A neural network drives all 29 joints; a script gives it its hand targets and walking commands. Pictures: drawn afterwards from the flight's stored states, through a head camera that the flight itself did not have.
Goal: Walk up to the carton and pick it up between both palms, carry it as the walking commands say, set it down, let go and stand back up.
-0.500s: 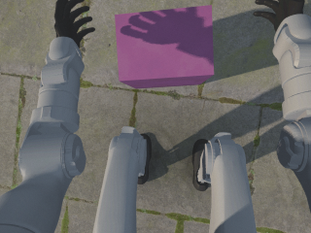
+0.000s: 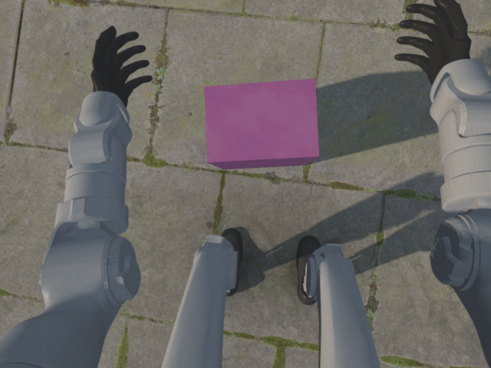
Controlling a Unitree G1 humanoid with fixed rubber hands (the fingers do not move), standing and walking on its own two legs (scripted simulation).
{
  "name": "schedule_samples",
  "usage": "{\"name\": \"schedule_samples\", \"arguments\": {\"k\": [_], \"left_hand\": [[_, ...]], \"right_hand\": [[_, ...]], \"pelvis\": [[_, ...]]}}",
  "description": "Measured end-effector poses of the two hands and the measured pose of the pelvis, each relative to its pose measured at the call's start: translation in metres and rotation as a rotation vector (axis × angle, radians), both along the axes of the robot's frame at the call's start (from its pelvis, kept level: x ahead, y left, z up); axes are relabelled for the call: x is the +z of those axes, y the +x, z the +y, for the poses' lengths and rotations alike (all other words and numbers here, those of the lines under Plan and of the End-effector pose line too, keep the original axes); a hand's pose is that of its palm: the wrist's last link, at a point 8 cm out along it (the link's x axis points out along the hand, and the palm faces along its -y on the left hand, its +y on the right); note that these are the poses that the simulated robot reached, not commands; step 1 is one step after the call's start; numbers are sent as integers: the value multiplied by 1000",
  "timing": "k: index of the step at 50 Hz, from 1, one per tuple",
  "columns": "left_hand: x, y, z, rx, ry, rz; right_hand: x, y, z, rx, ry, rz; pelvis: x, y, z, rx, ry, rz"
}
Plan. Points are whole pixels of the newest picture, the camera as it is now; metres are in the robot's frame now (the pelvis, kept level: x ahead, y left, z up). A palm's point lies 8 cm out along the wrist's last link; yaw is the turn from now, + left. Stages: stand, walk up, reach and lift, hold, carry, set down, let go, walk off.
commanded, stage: set down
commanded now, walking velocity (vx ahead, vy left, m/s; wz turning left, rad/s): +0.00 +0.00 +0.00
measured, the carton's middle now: (261, 131) +0.51 +0.04 -0.49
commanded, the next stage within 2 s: let go in 0.24 s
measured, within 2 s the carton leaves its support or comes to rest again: neither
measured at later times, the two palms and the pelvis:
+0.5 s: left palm (82, 129) +0.42 +0.25 -0.03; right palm (476, 115) +0.45 -0.21 -0.03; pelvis +0.04 +0.00 +0.08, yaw +0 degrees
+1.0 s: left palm (11, 286) +0.26 +0.23 +0.08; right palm out of the picture +0.29 -0.22 +0.08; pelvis +0.09 +0.00 +0.16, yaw +0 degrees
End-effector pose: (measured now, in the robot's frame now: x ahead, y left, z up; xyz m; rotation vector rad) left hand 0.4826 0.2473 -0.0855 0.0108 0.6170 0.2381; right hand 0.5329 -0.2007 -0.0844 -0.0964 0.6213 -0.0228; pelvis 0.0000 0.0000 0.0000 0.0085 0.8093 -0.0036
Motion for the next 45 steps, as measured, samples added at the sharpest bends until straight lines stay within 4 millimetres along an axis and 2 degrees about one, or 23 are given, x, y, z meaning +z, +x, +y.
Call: {"name": "schedule_samples", "arguments": {"k": [5, 9, 14, 17, 20, 24, 29, 36, 45], "left_hand": [[28, -1, 0, -5, 0, 4], [41, -2, -1, -11, 6, 22], [43, -3, -5, -24, 19, 40], [38, -10, -6, -51, 38, 61], [37, -24, -4, -95, 71, 83], [49, -57, 3, -148, 106, 121], [83, -97, 10, -171, 100, 155], [127, -136, 5, -180, 81, 158], [156, -197, -10, -185, 76, 185]], "right_hand": [[28, -1, 0, 1, 2, 2], [42, -1, 1, 3, 2, 15], [44, -4, 5, 7, -9, 31], [40, -13, 5, 0, -35, 47], [37, -32, 3, -9, -77, 60], [45, -71, -5, -12, -122, 91], [76, -115, -15, -25, -105, 119], [119, -153, -15, -10, -88, 115], [148, -215, -17, 2, -91, 143]], "pelvis": [[28, 8, 1, -4, -1, -18], [44, 13, 2, -4, -2, -26], [53, 17, 3, -1, -5, -30], [57, 20, 2, 1, -6, -32], [61, 25, 2, 3, -8, -41], [75, 33, 2, 4, -11, -86], [96, 44, 4, 3, -12, -193], [123, 59, 5, 8, -11, -375], [148, 82, 2, 9, -5, -582]]}}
